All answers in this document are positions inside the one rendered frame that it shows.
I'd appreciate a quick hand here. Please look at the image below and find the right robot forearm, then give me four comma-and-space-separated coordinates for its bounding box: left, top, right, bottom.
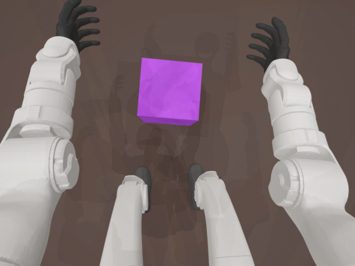
261, 59, 349, 199

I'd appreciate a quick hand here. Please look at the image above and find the robot left thigh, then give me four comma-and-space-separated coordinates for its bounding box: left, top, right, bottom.
100, 181, 148, 266

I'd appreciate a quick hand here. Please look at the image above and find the right robot hand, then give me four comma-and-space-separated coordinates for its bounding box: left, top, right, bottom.
246, 17, 290, 72

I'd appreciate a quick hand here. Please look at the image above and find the left robot upper arm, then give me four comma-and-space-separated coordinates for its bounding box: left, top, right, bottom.
0, 136, 79, 266

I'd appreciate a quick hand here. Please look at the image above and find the left robot hand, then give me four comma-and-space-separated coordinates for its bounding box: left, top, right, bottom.
55, 0, 100, 53

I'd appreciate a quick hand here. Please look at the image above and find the right robot foot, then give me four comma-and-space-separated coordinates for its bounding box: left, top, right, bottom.
188, 164, 204, 211

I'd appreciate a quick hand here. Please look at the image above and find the right robot upper arm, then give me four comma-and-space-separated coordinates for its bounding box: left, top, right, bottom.
268, 157, 355, 266

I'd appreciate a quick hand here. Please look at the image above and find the left robot forearm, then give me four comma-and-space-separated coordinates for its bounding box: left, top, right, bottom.
0, 36, 81, 146

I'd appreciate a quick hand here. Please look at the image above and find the carton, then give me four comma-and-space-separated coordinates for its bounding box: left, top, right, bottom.
137, 58, 202, 126

